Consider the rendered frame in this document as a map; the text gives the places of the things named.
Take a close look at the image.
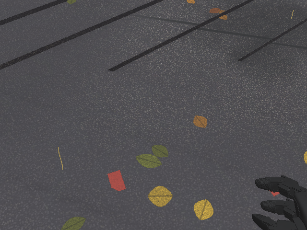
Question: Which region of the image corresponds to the robot right hand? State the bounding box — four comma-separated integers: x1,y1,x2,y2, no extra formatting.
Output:
251,175,307,230

